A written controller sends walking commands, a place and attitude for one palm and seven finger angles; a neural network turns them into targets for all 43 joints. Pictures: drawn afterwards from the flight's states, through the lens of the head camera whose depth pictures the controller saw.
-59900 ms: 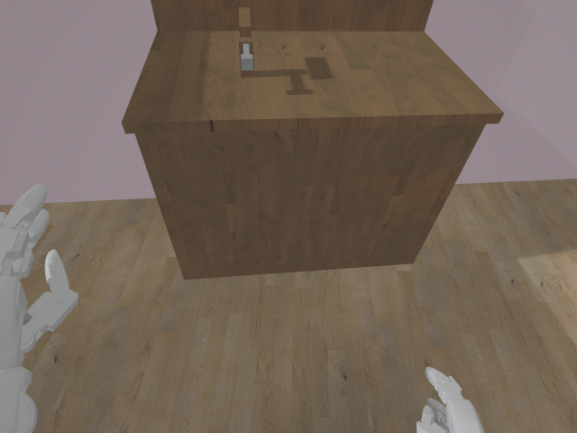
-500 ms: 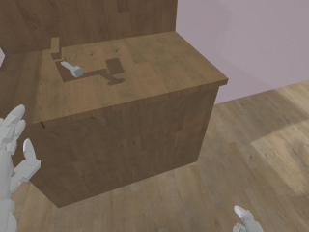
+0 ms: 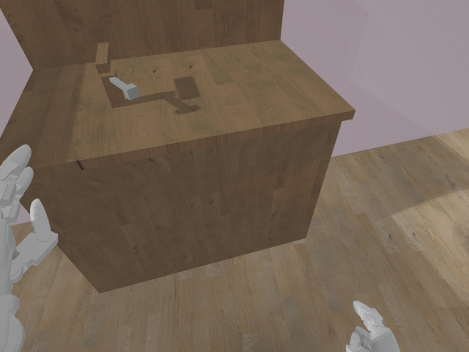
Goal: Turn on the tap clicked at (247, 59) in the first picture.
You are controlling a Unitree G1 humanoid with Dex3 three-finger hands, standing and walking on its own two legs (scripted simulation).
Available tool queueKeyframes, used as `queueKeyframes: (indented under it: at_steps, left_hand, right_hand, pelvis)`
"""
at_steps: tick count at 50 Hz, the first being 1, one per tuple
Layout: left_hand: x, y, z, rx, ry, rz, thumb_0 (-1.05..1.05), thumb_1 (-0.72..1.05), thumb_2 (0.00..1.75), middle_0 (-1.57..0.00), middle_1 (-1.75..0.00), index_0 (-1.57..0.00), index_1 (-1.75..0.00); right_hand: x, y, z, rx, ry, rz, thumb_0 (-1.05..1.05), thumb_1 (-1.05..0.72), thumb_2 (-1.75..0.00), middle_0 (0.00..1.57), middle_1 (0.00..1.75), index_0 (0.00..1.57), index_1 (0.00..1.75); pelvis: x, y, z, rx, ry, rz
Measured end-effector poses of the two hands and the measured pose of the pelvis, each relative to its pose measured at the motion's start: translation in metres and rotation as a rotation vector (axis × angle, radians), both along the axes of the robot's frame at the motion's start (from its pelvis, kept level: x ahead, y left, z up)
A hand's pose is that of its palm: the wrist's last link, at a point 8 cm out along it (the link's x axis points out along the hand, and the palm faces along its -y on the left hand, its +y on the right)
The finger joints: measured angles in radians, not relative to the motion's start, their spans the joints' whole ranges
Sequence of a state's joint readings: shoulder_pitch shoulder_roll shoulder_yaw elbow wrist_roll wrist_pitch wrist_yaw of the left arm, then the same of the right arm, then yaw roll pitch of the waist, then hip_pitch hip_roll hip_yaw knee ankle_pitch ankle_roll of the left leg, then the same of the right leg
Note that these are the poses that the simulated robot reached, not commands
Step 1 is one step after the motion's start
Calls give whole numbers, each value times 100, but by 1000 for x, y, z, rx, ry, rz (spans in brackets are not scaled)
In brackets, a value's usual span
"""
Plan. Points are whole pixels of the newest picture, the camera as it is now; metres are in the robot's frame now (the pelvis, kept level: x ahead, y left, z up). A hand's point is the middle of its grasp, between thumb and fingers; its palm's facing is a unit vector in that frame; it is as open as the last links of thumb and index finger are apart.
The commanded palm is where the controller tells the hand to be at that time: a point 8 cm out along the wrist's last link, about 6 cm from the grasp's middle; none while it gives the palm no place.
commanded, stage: stand and check the lever's angle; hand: left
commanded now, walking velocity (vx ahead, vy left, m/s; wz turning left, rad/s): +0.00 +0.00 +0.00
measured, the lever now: (131, 91) +0.66 +0.30 +0.12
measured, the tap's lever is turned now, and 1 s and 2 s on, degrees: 29 29 29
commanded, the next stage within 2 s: take the last steps up to it in 0.26 s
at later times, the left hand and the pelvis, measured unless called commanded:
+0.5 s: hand (67, 218) +0.25 +0.24 +0.17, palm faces +0.41 -0.83 -0.38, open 7.4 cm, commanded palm +0.19 +0.28 +0.19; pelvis +0.03 +0.00 +0.01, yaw +0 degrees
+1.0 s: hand (101, 163) +0.36 +0.24 +0.17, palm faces +0.38 -0.84 -0.39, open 7.4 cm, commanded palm +0.30 +0.28 +0.19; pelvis +0.12 +0.01 -0.01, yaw -4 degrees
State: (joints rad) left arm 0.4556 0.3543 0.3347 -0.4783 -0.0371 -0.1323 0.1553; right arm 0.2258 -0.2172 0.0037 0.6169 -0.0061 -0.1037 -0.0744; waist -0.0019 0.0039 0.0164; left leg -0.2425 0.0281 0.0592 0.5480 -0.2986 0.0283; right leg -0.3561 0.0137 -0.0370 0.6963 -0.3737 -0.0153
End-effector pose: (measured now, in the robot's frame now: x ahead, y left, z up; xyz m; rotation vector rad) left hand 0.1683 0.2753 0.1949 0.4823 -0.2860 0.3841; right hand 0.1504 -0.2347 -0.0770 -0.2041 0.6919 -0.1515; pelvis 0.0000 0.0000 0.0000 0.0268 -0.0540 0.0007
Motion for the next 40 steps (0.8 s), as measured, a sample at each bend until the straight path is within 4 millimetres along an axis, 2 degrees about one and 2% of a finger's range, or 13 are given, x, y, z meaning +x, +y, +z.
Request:
queueKeyframes:
  at_steps: [4, 9, 13, 17, 22, 28, 35, 40]
  left_hand:
    - [8, 3, -2, 8, 11, 50, 1, 89, 90, -21, -30, -21, -30]
    - [13, -13, -15, -42, 69, 39, 1, 89, 90, -20, -30, -21, -30]
    - [15, -20, -11, -55, 80, 8, 2, 89, 90, -21, -30, -21, -30]
    - [21, -11, -6, -27, 53, 7, 1, 88, 90, -21, -30, -21, -30]
    - [32, 4, -10, -37, 81, 33, 1, 89, 90, -21, -30, -21, -30]
    - [45, 7, -17, -69, 79, 12, 1, 89, 90, -21, -30, -21, -30]
    - [73, 7, -17, -50, 56, 30, 2, 89, 90, -21, -30, -21, -30]
    - [93, 0, -16, -61, 40, 14, 2, 89, 90, -21, -30, -21, -30]
  right_hand:
    - [12, 4, -2, 44, -26, 16, 1, -90, -90, 20, 30, 20, 30]
    - [24, 3, -8, 64, 8, 57, 1, -90, -90, 20, 30, 20, 30]
    - [28, -2, 0, 39, 40, 59, 1, -90, -90, 20, 30, 20, 30]
    - [36, -7, 3, 5, 28, 32, 1, -90, -90, 20, 30, 20, 30]
    - [46, -6, 12, -12, 12, 17, 1, -90, -90, 20, 30, 20, 30]
    - [57, 2, 17, -23, -16, 9, 1, -90, -90, 20, 30, 20, 30]
    - [68, 12, 1, 15, 11, 5, 1, -90, -90, 20, 30, 20, 30]
    - [77, 12, -12, 44, 84, 13, 1, -90, -90, 20, 30, 20, 30]
  pelvis:
    - [6, -8, -1, 14, 1, 13]
    - [13, -15, 0, -12, 6, 25]
    - [19, -15, 8, -3, 16, 19]
    - [25, -10, 6, -28, 16, 18]
    - [30, -4, 9, -27, 19, 3]
    - [39, 3, 7, -26, 28, -14]
    - [63, 0, -1, -20, 37, -8]
    - [81, -4, -2, -38, 43, 8]
